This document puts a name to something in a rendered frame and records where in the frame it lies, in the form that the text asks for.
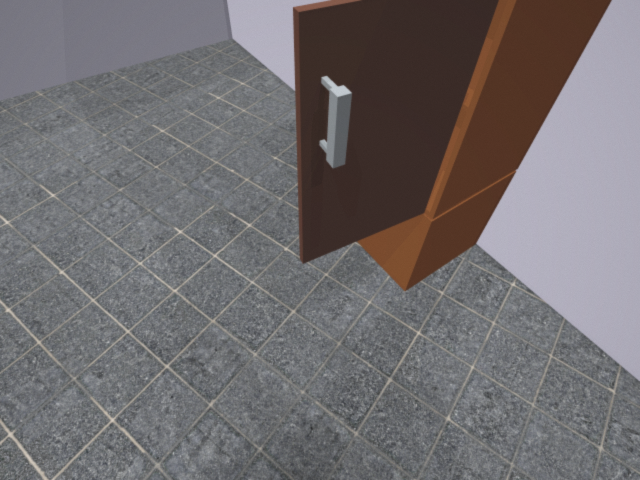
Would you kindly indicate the handle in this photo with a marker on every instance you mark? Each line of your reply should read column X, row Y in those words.
column 338, row 123

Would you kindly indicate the cupboard door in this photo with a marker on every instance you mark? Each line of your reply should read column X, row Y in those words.
column 408, row 64

